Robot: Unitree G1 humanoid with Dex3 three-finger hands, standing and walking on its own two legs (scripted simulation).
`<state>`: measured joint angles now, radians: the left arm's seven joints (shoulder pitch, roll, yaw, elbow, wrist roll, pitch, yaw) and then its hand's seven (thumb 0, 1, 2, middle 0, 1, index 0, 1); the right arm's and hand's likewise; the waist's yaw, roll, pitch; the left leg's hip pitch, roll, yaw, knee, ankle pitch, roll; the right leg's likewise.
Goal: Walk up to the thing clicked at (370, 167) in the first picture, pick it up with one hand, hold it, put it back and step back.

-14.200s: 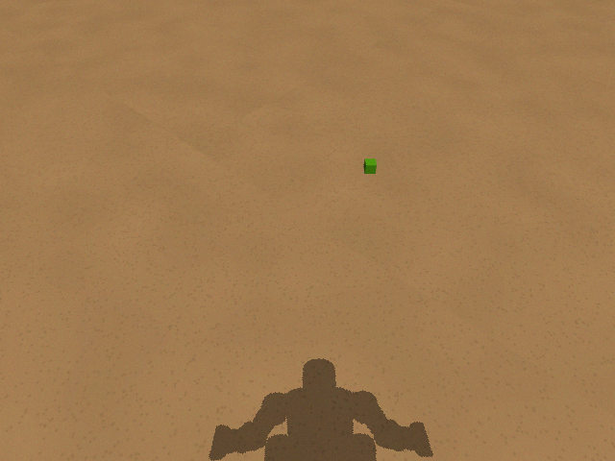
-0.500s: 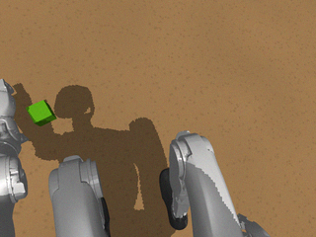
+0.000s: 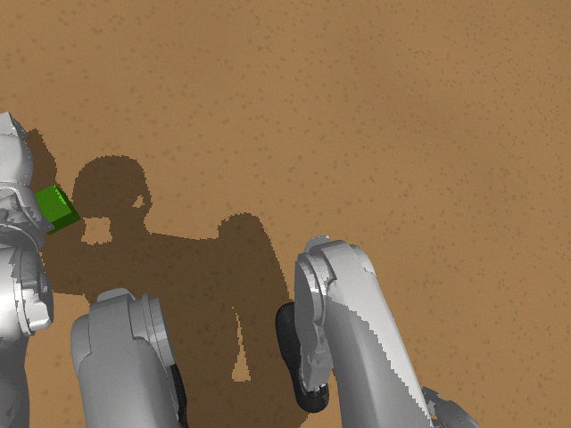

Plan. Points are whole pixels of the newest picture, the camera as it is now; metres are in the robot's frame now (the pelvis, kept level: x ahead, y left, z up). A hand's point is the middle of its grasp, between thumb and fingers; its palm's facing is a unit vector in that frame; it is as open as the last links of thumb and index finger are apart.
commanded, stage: approach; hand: left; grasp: from above
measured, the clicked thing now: (52, 210) +0.48 +0.27 -0.30
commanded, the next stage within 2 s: rest palm in 0.54 s
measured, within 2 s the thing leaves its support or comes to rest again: neither
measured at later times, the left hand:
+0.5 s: hand (33, 234) +0.43 +0.27 -0.22, palm faces -0.48 -0.22 -0.85, open 14.2 cm
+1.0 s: hand (34, 228) +0.44 +0.27 -0.22, palm faces -0.53 -0.22 -0.82, open 14.2 cm
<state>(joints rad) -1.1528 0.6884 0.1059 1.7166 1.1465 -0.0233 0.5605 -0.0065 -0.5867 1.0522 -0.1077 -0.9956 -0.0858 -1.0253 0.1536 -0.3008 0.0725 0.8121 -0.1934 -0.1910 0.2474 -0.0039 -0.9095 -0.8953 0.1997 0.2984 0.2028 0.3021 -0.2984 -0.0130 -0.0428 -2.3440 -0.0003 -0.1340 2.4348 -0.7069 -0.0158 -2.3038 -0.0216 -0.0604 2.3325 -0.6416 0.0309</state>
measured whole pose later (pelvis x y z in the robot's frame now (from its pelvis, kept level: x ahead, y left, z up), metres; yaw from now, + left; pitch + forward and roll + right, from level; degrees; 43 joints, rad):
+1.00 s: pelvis +0.00 +0.00 -0.01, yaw +0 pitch +33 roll -8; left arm -1.09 0.74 0.10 1.73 1.12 -0.07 0.47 0.00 -0.57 1.03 -0.09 -1.00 -0.08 -1.03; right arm 0.15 -0.33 0.14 0.76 -0.18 -0.20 0.25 0.00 -0.90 -0.90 0.20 0.30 0.20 0.30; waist -0.31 -0.04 0.05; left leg -2.33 -0.01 -0.15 2.46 -0.71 -0.02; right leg -2.29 -0.02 -0.07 2.35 -0.64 0.03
